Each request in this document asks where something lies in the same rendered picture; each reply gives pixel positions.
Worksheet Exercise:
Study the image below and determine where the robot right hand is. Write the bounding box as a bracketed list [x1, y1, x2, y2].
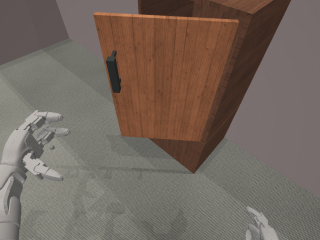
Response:
[245, 206, 279, 240]

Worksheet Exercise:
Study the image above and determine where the cupboard door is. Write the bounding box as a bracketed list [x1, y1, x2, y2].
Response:
[93, 12, 239, 142]

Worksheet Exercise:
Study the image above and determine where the robot left hand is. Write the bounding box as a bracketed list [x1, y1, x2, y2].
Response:
[0, 110, 71, 182]

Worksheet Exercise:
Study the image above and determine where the handle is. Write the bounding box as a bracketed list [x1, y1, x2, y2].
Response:
[106, 50, 121, 93]

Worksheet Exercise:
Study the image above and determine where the left robot forearm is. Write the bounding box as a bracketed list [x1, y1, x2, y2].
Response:
[0, 164, 27, 240]

